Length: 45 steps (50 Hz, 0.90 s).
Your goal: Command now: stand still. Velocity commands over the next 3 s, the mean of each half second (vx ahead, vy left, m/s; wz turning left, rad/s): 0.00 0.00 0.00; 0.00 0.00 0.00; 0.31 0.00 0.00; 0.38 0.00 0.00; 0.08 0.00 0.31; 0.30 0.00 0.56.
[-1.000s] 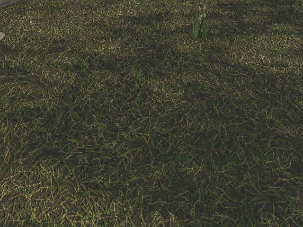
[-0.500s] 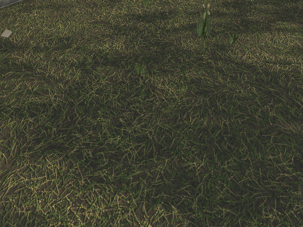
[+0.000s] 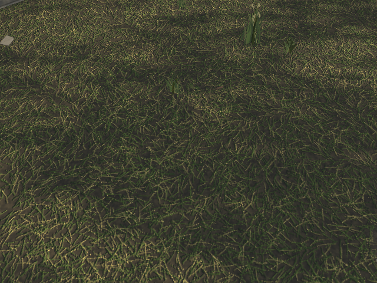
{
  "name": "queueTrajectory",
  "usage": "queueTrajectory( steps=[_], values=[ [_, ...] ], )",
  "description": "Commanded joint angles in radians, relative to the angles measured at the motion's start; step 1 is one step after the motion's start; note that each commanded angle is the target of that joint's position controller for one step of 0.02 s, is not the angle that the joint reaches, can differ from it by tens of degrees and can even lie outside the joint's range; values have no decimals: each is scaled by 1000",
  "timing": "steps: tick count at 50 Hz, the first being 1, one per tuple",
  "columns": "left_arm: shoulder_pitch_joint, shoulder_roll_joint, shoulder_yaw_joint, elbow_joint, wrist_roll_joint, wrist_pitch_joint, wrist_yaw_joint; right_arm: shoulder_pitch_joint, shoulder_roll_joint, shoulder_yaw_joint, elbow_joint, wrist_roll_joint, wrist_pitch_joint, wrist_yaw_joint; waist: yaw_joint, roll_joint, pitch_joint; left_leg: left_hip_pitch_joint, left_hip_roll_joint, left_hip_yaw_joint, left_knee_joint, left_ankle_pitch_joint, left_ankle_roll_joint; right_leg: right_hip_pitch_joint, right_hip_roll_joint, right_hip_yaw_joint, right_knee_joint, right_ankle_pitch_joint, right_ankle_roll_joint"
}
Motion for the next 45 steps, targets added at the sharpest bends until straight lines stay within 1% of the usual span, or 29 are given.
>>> queueTrajectory(
  steps=[1, 45],
  values=[
    [118, 68, 11, 0, 0, -2, 2, 40, -85, -13, -22, 0, -6, -2, 1, -8, 32, 110, 44, -50, -79, 97, 39, -152, -14, 9, -107, 98, -20],
    [114, 70, 15, -15, 0, -3, -1, 45, -85, -16, -18, 0, -5, -3, 0, -9, 33, 113, 45, -44, -68, 106, 31, -159, -14, 13, -105, 99, -27]
  ],
)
